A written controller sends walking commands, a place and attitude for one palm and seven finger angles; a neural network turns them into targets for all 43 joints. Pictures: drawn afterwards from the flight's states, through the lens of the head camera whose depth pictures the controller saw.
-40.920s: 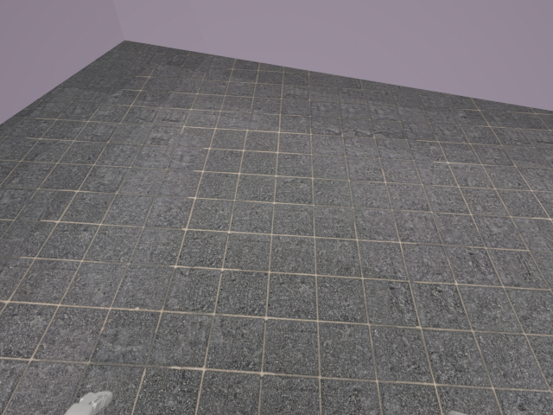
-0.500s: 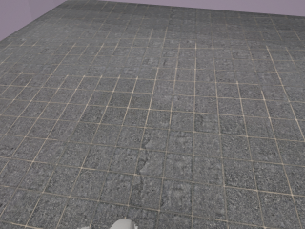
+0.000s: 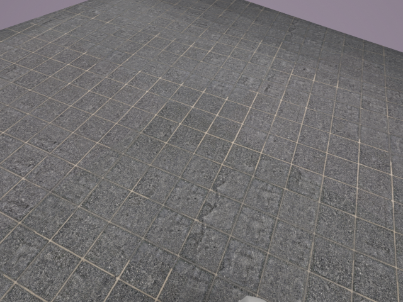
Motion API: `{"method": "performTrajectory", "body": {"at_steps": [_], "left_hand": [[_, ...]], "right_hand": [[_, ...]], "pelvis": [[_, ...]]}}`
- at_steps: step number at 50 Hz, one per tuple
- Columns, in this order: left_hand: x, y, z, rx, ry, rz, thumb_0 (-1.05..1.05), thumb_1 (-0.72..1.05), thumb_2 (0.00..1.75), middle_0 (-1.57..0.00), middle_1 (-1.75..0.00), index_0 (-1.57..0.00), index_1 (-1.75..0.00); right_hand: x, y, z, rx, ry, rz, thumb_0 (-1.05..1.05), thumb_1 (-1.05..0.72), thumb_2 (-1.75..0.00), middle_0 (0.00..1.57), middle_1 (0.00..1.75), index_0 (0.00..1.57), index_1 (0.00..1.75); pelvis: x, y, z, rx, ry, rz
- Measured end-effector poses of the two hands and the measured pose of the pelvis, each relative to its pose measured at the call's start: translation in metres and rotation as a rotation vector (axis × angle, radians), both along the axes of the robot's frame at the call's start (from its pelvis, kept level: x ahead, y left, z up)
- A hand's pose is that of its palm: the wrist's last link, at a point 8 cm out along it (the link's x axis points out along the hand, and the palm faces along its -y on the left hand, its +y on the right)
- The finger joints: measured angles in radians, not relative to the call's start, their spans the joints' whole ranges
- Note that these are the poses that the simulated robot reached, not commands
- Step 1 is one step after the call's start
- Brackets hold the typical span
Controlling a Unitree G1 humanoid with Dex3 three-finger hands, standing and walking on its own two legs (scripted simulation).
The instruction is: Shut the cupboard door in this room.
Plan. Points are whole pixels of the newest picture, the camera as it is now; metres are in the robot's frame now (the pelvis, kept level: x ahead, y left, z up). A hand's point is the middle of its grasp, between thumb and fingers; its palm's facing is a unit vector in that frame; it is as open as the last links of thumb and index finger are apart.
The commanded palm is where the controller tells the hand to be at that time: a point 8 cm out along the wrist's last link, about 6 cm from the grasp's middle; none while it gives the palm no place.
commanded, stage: turn or walk to find it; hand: left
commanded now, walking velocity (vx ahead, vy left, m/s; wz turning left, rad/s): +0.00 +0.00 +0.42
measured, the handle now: out of the picture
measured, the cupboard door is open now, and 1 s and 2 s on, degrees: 100 100 100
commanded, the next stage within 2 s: none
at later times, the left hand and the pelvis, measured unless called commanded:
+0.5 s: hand out of the picture +0.01 +0.16 -0.16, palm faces +0.25 -0.94 -0.25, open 7.3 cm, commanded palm none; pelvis -0.01 -0.04 +0.00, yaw +13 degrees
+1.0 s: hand out of the picture -0.02 +0.20 -0.16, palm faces +0.43 -0.87 -0.25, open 7.3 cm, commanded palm none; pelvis -0.02 -0.03 +0.00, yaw +24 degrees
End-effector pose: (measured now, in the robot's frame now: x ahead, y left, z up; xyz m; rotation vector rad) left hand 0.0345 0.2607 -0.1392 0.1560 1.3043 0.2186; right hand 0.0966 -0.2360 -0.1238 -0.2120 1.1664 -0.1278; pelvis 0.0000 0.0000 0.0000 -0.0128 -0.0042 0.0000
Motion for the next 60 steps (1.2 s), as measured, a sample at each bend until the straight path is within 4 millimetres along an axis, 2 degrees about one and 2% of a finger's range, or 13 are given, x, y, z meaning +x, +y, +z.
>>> {"method": "performTrajectory", "body": {"at_steps": [4, 9, 15, 20, 26, 32, 36, 41, 46, 50, 54, 57, 60], "left_hand": [[0.018, -0.013, 0.006, 0.012, -0.054, -0.007, 0.0, 0.91, 0.9, -0.19, -0.3, -0.2, -0.3], [0.033, -0.038, 0.01, 0.045, -0.136, -0.011, 0.0, 0.91, 0.9, -0.2, -0.3, -0.2, -0.3], [0.013, -0.06, 0.023, 0.055, -0.144, 0.04, 0.0, 0.91, 0.9, -0.2, -0.3, -0.2, -0.3], [-0.013, -0.067, 0.022, 0.043, -0.104, 0.094, 0.0, 0.91, 0.9, -0.2, -0.3, -0.2, -0.3], [-0.054, -0.059, 0.01, 0.017, -0.052, 0.183, 0.0, 0.91, 0.9, -0.2, -0.3, -0.21, -0.3], [-0.105, -0.032, -0.018, -0.013, 0.017, 0.291, 0.0, 0.91, 0.9, -0.2, -0.3, -0.21, -0.3], [-0.122, -0.019, -0.018, -0.018, 0.06, 0.334, 0.0, 0.91, 0.9, -0.2, -0.3, -0.2, -0.3], [-0.117, -0.011, -0.006, -0.012, 0.011, 0.361, 0.0, 0.91, 0.9, -0.19, -0.3, -0.2, -0.3], [-0.101, -0.011, 0.003, 0.012, -0.043, 0.368, 0.0, 0.91, 0.9, -0.19, -0.3, -0.2, -0.3], [-0.083, -0.02, 0.009, 0.034, -0.08, 0.364, 0.0, 0.91, 0.9, -0.19, -0.3, -0.2, -0.3], [-0.067, -0.037, 0.012, 0.068, -0.134, 0.365, 0.0, 0.91, 0.9, -0.19, -0.3, -0.2, -0.3], [-0.068, -0.055, 0.018, 0.086, -0.154, 0.376, 0.0, 0.91, 0.9, -0.2, -0.3, -0.2, -0.3], [-0.079, -0.071, 0.025, 0.087, -0.146, 0.417, 0.0, 0.91, 0.9, -0.2, -0.3, -0.2, -0.3]], "right_hand": [[-0.012, -0.007, -0.011, 0.026, 0.037, -0.002, 0.0, -0.91, -0.9, 0.2, 0.3, 0.2, 0.3], [-0.028, -0.031, -0.035, 0.06, 0.094, -0.007, 0.0, -0.91, -0.9, 0.2, 0.3, 0.2, 0.3], [-0.032, -0.053, -0.037, 0.057, 0.158, 0.026, 0.01, -0.91, -0.9, 0.2, 0.3, 0.2, 0.3], [-0.026, -0.059, -0.028, 0.043, 0.176, 0.066, 0.01, -0.91, -0.9, 0.2, 0.3, 0.2, 0.3], [-0.002, -0.043, -0.02, 0.008, 0.169, 0.156, 0.01, -0.91, -0.9, 0.2, 0.3, 0.19, 0.3], [0.036, -0.003, -0.015, -0.03, 0.062, 0.266, 0.01, -0.91, -0.9, 0.2, 0.3, 0.19, 0.3], [0.046, 0.021, -0.002, -0.035, 0.014, 0.309, 0.0, -0.91, -0.9, 0.2, 0.3, 0.2, 0.3], [0.047, 0.036, 0.004, -0.025, 0.013, 0.346, 0.0, -0.91, -0.9, 0.2, 0.3, 0.2, 0.3], [0.041, 0.035, -0.002, 0.001, 0.041, 0.36, 0.0, -0.91, -0.9, 0.2, 0.3, 0.2, 0.3], [0.035, 0.021, -0.013, 0.018, 0.083, 0.361, 0.0, -0.91, -0.9, 0.2, 0.3, 0.2, 0.3], [0.034, -0.001, -0.033, 0.036, 0.13, 0.363, 0.0, -0.91, -0.9, 0.2, 0.3, 0.2, 0.3], [0.038, -0.016, -0.04, 0.035, 0.161, 0.374, 0.0, -0.91, -0.9, 0.2, 0.3, 0.2, 0.3], [0.045, -0.026, -0.038, 0.027, 0.179, 0.401, 0.01, -0.91, -0.9, 0.2, 0.3, 0.2, 0.3]], "pelvis": [[-0.002, -0.011, -0.002, 0.007, 0.004, 0.029], [-0.004, -0.033, -0.013, 0.026, 0.009, 0.071], [-0.007, -0.046, -0.005, 0.045, -0.005, 0.139], [-0.007, -0.05, 0.0, 0.055, -0.001, 0.186], [-0.011, -0.043, -0.001, 0.047, 0.009, 0.239], [-0.019, -0.019, -0.015, 0.015, 0.011, 0.304], [-0.021, -0.011, -0.009, 0.003, 0.004, 0.323], [-0.022, -0.007, 0.0, -0.013, 0.002, 0.361], [-0.021, -0.013, 0.002, -0.004, 0.007, 0.392], [-0.018, -0.025, -0.001, 0.006, 0.014, 0.424], [-0.011, -0.044, -0.01, 0.028, 0.024, 0.458], [-0.009, -0.055, -0.01, 0.03, 0.01, 0.496], [-0.008, -0.061, -0.005, 0.046, 0.005, 0.529]]}}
